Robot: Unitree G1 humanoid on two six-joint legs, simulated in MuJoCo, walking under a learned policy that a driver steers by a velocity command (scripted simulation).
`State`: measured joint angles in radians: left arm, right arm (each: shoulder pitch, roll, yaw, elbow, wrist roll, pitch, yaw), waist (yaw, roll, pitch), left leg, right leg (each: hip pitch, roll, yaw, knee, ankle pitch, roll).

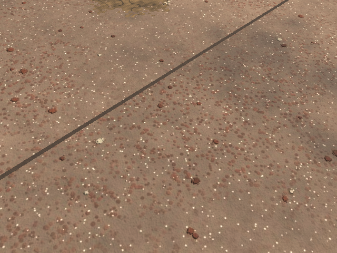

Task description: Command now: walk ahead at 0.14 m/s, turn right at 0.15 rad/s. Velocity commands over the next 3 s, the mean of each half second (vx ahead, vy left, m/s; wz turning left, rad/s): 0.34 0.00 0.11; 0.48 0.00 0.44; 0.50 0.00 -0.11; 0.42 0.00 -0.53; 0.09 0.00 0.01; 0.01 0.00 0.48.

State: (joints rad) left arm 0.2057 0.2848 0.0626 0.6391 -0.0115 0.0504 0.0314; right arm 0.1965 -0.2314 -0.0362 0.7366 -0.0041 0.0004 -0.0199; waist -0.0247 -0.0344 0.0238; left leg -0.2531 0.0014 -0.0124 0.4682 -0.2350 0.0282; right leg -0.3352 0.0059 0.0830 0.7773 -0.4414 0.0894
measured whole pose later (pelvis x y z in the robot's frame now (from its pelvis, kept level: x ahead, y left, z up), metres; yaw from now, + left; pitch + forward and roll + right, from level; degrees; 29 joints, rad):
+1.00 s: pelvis +0.41 +0.10 -0.01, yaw +21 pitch +3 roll +0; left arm 0.04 0.27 0.03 0.63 0.00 -0.12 -0.03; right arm 0.41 -0.30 -0.05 0.78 0.02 -0.03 -0.02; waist -0.10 -0.03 0.01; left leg 0.01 -0.10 -0.21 0.39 -0.42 0.09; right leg -0.50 0.01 0.03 0.46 0.01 -0.01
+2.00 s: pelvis +0.90 +0.23 -0.03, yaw -3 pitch +1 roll +3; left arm 0.08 0.30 0.06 0.58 0.00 -0.02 -0.05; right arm 0.29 -0.31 -0.08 0.82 0.01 -0.05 -0.02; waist -0.06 -0.03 0.07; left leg -0.07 0.07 0.20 0.67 -0.51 -0.05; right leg -0.52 0.00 -0.02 0.58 -0.09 -0.09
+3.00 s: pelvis +0.99 +0.22 +0.00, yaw +18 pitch +1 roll +0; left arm 0.15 0.26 0.07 0.75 0.01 -0.01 0.01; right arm 0.16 -0.36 -0.10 0.70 0.01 0.05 -0.04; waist 0.00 0.05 0.04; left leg -0.48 -0.08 -0.15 1.08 -0.48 -0.06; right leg -0.24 0.01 0.01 0.45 -0.23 -0.03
